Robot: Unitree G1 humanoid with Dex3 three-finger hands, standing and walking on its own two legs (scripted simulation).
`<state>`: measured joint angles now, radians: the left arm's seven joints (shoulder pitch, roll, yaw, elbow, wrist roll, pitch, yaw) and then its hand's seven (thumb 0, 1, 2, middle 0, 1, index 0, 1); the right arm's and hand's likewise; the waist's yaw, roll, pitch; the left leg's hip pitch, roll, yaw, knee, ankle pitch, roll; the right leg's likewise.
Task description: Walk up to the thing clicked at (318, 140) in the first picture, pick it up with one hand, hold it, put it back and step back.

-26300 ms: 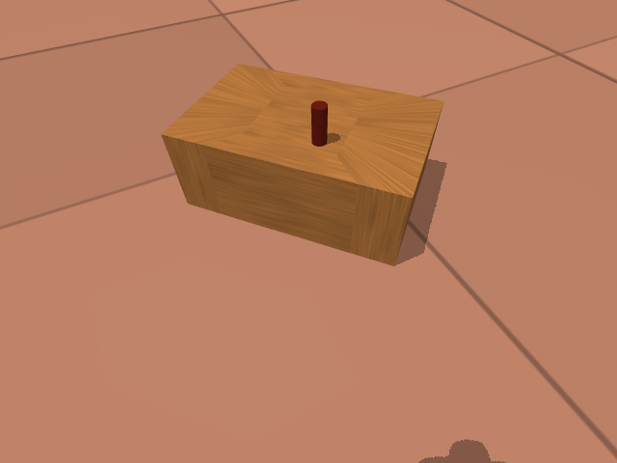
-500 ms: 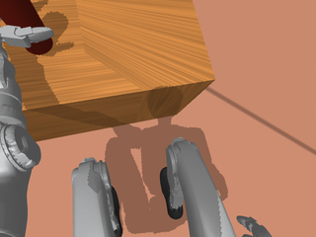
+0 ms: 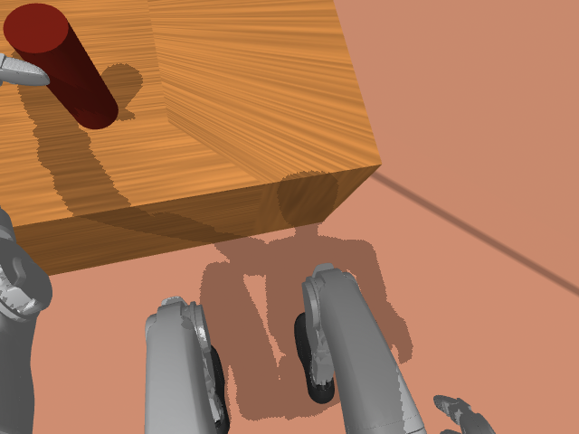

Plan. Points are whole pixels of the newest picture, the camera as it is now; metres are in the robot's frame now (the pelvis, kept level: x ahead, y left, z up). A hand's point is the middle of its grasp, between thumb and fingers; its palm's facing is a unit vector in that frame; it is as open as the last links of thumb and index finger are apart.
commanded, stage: rise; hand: left
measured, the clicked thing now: (71, 76) +0.58 +0.19 -0.02
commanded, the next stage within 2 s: home in 0.14 s
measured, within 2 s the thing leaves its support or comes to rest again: neither
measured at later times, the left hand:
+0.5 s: hand out of the picture +0.56 +0.32 +0.20, palm faces +0.33 -0.88 -0.33, open 17.4 cm
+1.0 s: hand out of the picture +0.35 +0.24 +0.18, palm faces +0.22 -0.93 -0.30, open 17.4 cm
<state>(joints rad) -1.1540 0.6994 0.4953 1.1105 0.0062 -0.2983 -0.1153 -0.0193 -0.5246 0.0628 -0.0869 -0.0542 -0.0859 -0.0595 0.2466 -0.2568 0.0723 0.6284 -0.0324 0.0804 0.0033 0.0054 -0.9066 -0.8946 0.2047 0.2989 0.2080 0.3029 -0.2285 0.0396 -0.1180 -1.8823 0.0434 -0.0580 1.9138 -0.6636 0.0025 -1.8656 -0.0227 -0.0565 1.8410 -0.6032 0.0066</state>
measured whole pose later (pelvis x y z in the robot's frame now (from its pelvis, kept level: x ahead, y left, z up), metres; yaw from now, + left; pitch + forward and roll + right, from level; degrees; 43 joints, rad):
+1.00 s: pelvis +0.08 +0.01 +0.25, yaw +3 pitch +10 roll -2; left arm -0.09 0.28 0.11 0.63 -0.03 0.04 0.15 -0.02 -0.53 0.06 -0.06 -0.06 -0.06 -0.06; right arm 0.26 -0.22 0.02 0.59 0.04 0.04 -0.12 0.01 -0.90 -0.90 0.20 0.30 0.21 0.30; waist -0.04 0.01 -0.08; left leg -0.59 0.05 0.00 0.85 -0.43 0.00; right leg -0.57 -0.01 -0.04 0.78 -0.37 0.01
